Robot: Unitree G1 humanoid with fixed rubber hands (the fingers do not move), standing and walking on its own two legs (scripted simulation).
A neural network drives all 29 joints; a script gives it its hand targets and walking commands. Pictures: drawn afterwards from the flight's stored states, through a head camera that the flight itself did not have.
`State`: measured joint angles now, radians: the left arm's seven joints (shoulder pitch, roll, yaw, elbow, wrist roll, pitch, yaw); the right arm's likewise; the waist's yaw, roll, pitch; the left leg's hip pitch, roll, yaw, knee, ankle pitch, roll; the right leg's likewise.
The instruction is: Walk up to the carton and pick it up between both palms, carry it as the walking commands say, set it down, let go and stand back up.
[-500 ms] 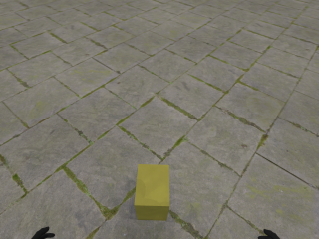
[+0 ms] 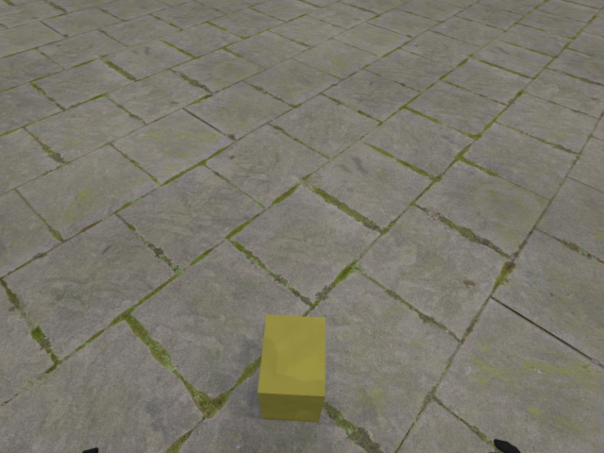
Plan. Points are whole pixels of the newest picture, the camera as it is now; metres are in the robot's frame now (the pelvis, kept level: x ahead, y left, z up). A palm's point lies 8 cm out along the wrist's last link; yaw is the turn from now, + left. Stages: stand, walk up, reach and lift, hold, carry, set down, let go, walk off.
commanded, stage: walk up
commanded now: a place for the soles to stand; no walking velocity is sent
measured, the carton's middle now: (293, 369) +0.47 +0.01 -0.64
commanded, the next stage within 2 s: reach and lift in 1.72 s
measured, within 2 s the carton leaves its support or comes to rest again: neither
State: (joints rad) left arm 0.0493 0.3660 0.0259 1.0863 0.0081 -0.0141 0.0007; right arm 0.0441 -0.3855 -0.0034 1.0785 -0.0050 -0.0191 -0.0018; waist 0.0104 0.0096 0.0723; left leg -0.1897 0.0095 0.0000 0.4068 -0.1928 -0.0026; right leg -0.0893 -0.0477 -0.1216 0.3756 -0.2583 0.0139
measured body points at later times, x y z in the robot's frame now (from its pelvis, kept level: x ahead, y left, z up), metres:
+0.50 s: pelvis +0.04 +0.04 -0.01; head +0.08 +0.04 +0.44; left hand +0.13 +0.36 -0.13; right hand +0.15 -0.27 -0.13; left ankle +0.05 +0.14 -0.74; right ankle +0.06 -0.09 -0.75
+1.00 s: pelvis +0.07 +0.05 +0.00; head +0.09 +0.05 +0.45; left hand +0.20 +0.34 -0.12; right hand +0.19 -0.27 -0.11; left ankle +0.05 +0.14 -0.74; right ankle +0.06 -0.09 -0.74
